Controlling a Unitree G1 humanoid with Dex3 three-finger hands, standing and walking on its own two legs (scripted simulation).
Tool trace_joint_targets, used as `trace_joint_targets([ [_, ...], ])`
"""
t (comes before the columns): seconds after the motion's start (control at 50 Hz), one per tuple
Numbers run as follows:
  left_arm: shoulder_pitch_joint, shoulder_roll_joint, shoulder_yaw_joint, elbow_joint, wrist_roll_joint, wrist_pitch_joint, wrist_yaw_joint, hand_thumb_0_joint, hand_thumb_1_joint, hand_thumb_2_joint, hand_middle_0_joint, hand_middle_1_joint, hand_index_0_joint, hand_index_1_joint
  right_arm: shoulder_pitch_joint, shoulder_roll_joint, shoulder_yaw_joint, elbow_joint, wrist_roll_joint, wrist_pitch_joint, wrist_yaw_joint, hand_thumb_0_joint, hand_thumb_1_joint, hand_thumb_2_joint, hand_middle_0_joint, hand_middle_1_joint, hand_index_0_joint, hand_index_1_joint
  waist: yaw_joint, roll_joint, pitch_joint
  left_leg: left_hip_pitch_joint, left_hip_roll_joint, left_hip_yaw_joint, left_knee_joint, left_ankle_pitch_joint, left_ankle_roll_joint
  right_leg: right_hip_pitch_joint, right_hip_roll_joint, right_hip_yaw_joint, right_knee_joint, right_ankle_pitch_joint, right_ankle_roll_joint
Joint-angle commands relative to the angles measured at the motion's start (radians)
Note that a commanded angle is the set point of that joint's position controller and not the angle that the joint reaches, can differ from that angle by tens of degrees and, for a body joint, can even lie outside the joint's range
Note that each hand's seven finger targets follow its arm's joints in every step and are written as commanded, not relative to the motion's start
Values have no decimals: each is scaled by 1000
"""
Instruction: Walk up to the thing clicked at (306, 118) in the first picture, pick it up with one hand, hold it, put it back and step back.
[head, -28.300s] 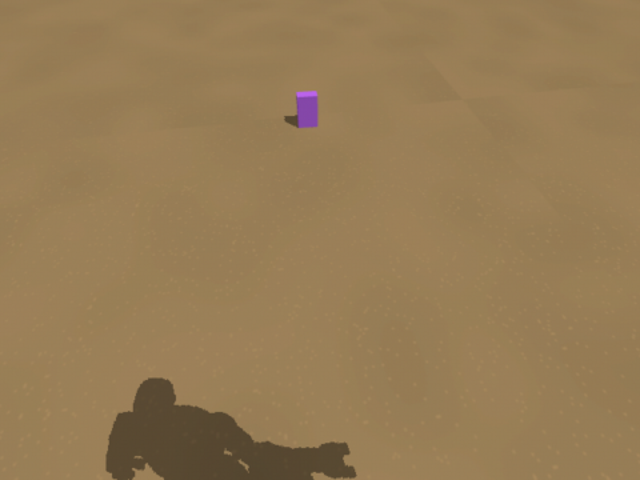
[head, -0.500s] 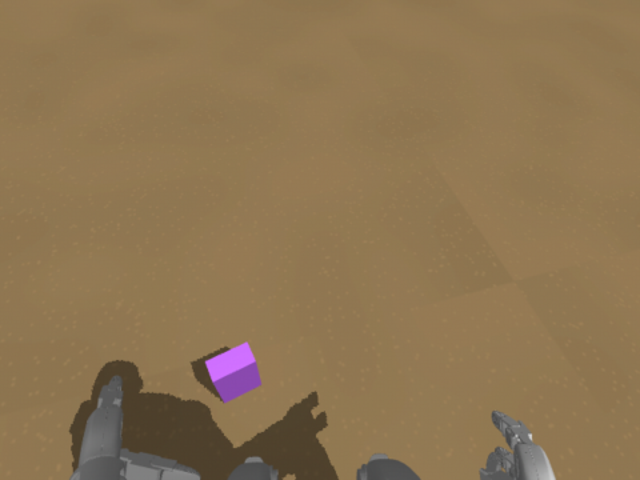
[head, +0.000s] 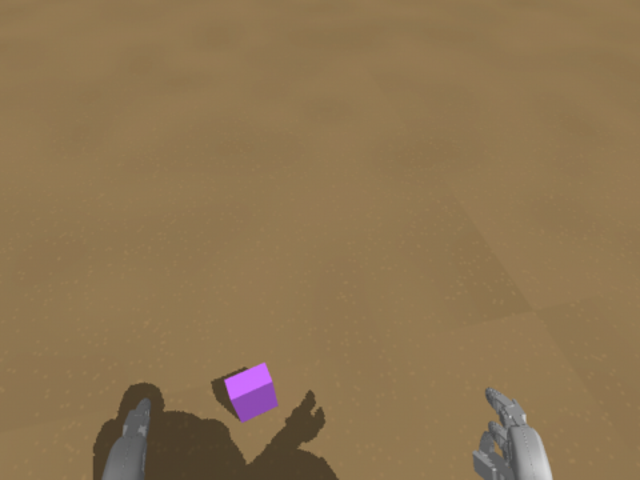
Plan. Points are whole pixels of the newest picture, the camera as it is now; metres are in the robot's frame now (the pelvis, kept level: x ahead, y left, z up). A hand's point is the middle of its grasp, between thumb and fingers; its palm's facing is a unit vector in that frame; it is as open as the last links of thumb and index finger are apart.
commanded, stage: home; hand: left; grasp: from the side
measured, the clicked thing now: (252, 393) +0.46 +0.20 -0.63
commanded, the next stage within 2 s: stand in 1.40 s
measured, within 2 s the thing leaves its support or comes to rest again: neither
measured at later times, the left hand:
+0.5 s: hand (182, 471) +0.17 +0.18 -0.06, palm faces +0.09 -0.95 -0.30, open 17.5 cm
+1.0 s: hand (180, 473) +0.16 +0.18 -0.06, palm faces +0.09 -0.95 -0.29, open 17.4 cm
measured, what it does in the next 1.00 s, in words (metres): stands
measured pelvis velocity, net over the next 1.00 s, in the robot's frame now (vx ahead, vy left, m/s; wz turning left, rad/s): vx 0.00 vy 0.00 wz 0.00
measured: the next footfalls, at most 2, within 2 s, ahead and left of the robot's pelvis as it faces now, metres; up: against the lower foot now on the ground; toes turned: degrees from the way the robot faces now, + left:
none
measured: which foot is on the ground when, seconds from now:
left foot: down 0.00-1.00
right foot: down 0.00-1.00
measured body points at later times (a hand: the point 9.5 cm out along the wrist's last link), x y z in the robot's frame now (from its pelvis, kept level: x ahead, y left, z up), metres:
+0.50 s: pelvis +0.00 +0.00 +0.00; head +0.01 +0.00 +0.45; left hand +0.16 +0.23 -0.04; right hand +0.15 -0.24 -0.07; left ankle +0.01 +0.12 -0.69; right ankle +0.01 -0.12 -0.69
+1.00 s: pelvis +0.00 +0.00 +0.00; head +0.01 +0.00 +0.45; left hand +0.16 +0.23 -0.04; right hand +0.16 -0.24 -0.07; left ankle +0.01 +0.12 -0.69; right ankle +0.01 -0.12 -0.69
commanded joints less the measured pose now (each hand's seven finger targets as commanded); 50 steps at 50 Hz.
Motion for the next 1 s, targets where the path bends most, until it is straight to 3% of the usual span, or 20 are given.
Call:
trace_joint_targets([
  [0.0, -38, 94, 56, -172, 8, -58, 12, 0, -544, 59, -50, -55, -49, -55, -51, -107, -50, -139, 0, -62, -21, 0, -897, -902, 201, 301, 201, 301, -13, -12, -98, 72, -28, 16, -151, 157, 17, 75, 13, 20, -174, 164, 7],
  [0.06, -39, 91, 54, -156, 7, -62, 10, 0, -540, 62, -50, -56, -50, -56, -62, -109, -49, -135, 1, -64, -19, 0, -897, -901, 201, 301, 200, 301, -8, -11, -56, 57, -27, 12, -165, 126, 17, 60, 15, 14, -185, 125, 5],
  [0.22, -38, 97, 66, -149, 6, -68, 3, 0, -567, 46, -47, -53, -47, -52, -58, -111, -55, -131, 1, -66, -15, 0, -898, -901, 200, 301, 200, 301, -3, -21, -84, 70, -30, 22, -151, 193, 19, 92, 10, 23, -183, 199, 8],
  [0.26, -55, 92, 60, -156, 4, -70, 3, 0, -563, 50, -48, -54, -48, -53, -69, -109, -52, -129, 1, -71, -11, 0, -898, -902, 200, 301, 200, 301, 0, 1, -61, 68, -26, 14, -176, 151, 15, 78, 14, 14, -178, 149, 2],
  [0.54, -59, 91, 57, -155, 5, -80, -4, 0, -552, 56, -49, -57, -49, -56, -61, -111, -56, -115, -1, -80, -12, 0, -899, -901, 200, 300, 200, 300, -3, 1, -78, 85, -25, 13, -177, 167, 15, 87, 14, 12, -180, 161, 0],
  [0.6, -52, 95, 69, -129, 7, -77, -2, 0, -525, 72, -52, -61, -52, -60, -63, -111, -57, -114, -2, -83, -13, 0, -899, -901, 200, 300, 200, 300, -4, -20, -74, 78, -27, 17, -172, 153, 18, 87, 12, 17, -191, 152, 5],
  [0.64, -76, 97, 63, -142, 5, -84, -5, 0, -546, 59, -50, -57, -50, -57, -76, -105, -49, -119, 0, -81, -12, 0, -899, -901, 200, 300, 200, 300, -1, -7, -30, 58, -29, 17, -189, 90, 18, 65, 11, 16, -203, 90, 3],
  [0.8, -42, 90, 63, -130, 7, -88, -7, 0, -533, 66, -51, -59, -51, -59, -66, -105, -52, -114, -3, -86, -13, 0, -899, -901, 200, 300, 200, 300, -6, -36, -72, 81, -28, 19, -173, 141, 20, 85, 10, 18, -200, 140, 6],
  [0.88, -67, 88, 59, -139, 6, -91, -6, 0, -528, 69, -51, -60, -51, -60, -69, -115, -58, -109, -2, -87, -12, 0, -899, -901, 200, 300, 200, 300, -2, 1, -54, 76, -24, 12, -199, 91, 16, 69, 14, 11, -195, 90, 0],
  [0.98, -64, 94, 60, -148, 6, -90, -6, 0, -535, 65, -51, -59, -51, -59, -68, -111, -54, -109, -2, -91, -13, 0, -899, -901, 200, 300, 200, 300, -3, -1, -70, 94, -23, 10, -190, 161, 15, 81, 15, 7, -182, 154, 0],
])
